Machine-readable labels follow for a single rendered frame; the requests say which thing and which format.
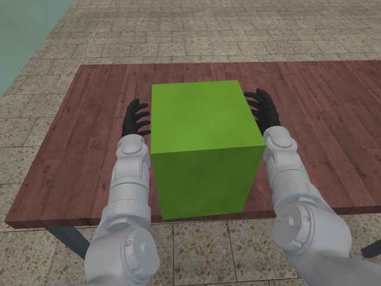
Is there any robot right forearm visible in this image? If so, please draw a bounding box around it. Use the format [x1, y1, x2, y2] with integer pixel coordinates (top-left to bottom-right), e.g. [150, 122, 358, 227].
[263, 126, 337, 215]

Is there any robot right hand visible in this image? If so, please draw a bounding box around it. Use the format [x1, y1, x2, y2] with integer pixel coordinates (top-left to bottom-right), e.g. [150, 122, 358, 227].
[243, 88, 281, 136]

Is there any right robot upper arm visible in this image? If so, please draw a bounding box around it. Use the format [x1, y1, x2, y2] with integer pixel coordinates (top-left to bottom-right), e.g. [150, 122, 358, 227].
[271, 201, 381, 286]

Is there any robot left hand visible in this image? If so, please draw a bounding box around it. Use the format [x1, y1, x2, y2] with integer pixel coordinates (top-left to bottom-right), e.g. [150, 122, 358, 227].
[122, 98, 151, 137]

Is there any robot left forearm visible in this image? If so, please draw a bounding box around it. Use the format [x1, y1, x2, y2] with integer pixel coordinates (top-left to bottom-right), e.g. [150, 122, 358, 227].
[84, 134, 151, 267]

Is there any table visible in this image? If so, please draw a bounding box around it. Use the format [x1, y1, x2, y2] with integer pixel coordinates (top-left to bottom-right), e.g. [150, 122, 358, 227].
[4, 60, 381, 260]

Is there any carton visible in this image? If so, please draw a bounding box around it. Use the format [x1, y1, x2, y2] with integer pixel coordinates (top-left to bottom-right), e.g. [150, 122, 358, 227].
[151, 80, 266, 220]

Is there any left robot upper arm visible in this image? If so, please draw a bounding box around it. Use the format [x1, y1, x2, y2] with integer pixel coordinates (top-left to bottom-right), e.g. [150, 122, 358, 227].
[68, 226, 160, 286]

